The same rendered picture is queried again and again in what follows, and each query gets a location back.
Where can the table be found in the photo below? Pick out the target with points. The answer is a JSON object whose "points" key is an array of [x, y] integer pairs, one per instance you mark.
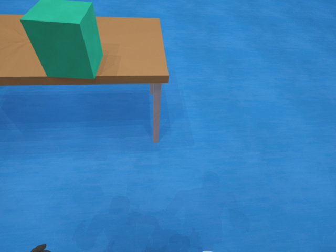
{"points": [[133, 53]]}

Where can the carton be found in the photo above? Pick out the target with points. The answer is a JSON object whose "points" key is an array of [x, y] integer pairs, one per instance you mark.
{"points": [[65, 37]]}

